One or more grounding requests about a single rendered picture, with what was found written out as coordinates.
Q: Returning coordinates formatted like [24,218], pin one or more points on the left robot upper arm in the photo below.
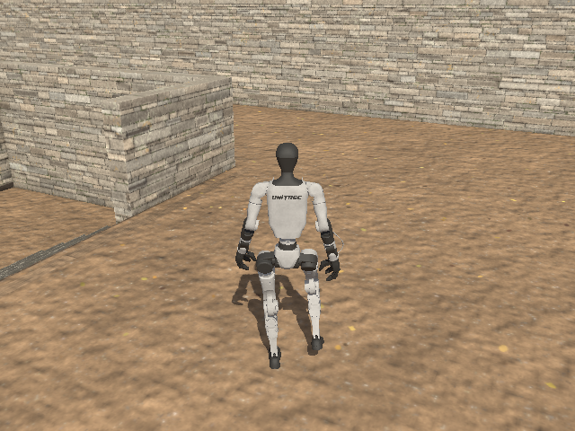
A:
[259,190]

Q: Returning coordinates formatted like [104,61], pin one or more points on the robot right thigh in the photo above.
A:
[308,260]

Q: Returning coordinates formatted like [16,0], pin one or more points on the robot right foot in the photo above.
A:
[316,343]

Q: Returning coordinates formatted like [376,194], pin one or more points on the left robot hand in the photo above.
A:
[240,257]

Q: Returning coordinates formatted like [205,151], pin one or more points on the right robot forearm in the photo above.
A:
[329,243]

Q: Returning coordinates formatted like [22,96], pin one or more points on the left robot forearm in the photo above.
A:
[245,239]

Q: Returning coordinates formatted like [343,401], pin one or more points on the right robot hand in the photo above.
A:
[334,266]

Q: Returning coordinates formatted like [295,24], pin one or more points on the right robot upper arm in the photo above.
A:
[315,190]

